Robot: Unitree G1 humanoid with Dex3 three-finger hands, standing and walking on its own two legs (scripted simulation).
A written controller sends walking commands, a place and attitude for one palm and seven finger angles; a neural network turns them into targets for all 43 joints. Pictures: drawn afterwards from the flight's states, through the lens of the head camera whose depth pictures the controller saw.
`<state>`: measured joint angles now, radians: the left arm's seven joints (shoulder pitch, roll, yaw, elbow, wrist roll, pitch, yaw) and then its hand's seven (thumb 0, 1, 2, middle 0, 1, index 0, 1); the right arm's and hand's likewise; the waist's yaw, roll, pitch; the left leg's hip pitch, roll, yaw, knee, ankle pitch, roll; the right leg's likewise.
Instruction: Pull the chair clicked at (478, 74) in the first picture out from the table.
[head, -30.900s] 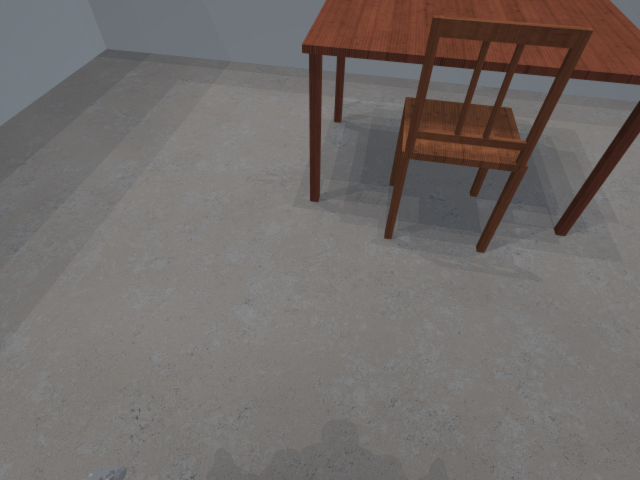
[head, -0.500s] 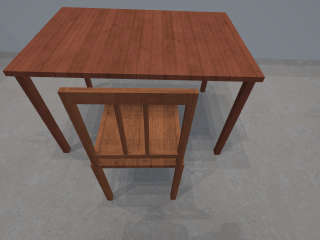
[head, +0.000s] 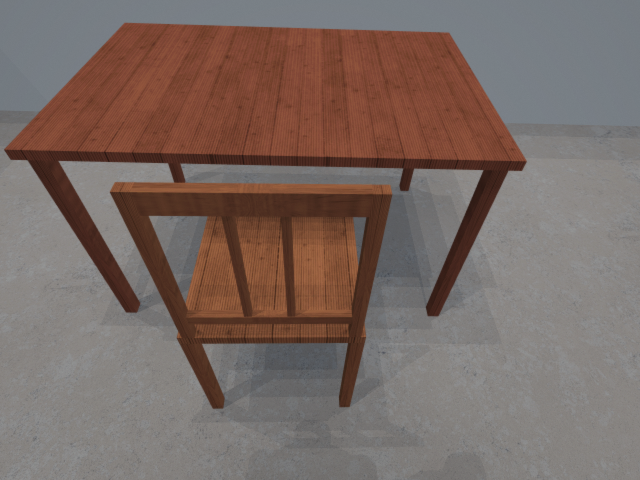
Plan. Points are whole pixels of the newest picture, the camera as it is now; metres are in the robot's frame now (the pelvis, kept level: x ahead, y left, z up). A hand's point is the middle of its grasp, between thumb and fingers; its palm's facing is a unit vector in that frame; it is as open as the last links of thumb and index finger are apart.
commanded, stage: look again from close up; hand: left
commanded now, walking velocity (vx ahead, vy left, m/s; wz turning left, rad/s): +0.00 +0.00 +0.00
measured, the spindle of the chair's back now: (239, 270) +0.47 +0.18 -0.09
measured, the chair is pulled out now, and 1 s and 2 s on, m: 0.16 0.16 0.16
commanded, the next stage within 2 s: shuffle to correct the standing spot in 0.82 s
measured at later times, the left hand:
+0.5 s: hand out of the picture -0.05 +0.14 -0.18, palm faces +0.03 -0.99 -0.16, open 7.4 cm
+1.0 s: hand out of the picture -0.04 +0.13 -0.18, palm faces +0.03 -0.99 -0.16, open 7.4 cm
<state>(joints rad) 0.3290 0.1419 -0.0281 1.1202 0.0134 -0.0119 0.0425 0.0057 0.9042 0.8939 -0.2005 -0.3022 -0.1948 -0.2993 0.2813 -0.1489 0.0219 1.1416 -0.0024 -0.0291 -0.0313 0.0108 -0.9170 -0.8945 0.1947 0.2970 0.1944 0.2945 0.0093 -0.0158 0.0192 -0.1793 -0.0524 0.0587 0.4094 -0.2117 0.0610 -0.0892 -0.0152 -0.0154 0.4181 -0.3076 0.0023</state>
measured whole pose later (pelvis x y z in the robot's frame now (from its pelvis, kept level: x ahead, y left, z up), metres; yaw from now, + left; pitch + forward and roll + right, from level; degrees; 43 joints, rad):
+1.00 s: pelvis -0.01 -0.02 +0.00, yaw +1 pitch -1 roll +1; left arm 0.35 0.13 -0.03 1.12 0.01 -0.02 0.04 0.01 0.90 0.89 -0.20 -0.30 -0.19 -0.30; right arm 0.29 -0.13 0.02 1.15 0.00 -0.02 -0.03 0.01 -0.91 -0.89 0.19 0.30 0.19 0.29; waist 0.01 -0.02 0.03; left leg -0.19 -0.03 0.04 0.40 -0.19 0.03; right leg -0.09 0.01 -0.03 0.41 -0.30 -0.03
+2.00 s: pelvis +0.09 -0.15 -0.01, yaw +3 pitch -1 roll +0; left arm 0.23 0.16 0.01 1.01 0.03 0.00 0.03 0.01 0.92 0.89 -0.20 -0.30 -0.20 -0.30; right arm 0.26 -0.19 -0.03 1.05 -0.01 0.01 -0.03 0.01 -0.91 -0.89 0.19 0.30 0.19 0.29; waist -0.01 0.02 0.06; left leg -0.22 0.05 0.04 0.59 -0.34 -0.02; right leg -0.30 -0.05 -0.05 0.60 -0.28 0.01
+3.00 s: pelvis +0.09 -0.13 +0.00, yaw +3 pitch -1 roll +1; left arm 0.27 0.15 -0.02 1.08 0.02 0.00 0.03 0.01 0.91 0.89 -0.20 -0.30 -0.20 -0.30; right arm 0.25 -0.18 0.00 1.07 -0.01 -0.02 -0.02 0.01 -0.91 -0.89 0.19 0.30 0.19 0.29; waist 0.01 0.02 0.05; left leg -0.15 -0.01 0.10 0.46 -0.29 0.02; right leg -0.26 -0.05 0.06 0.51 -0.24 0.05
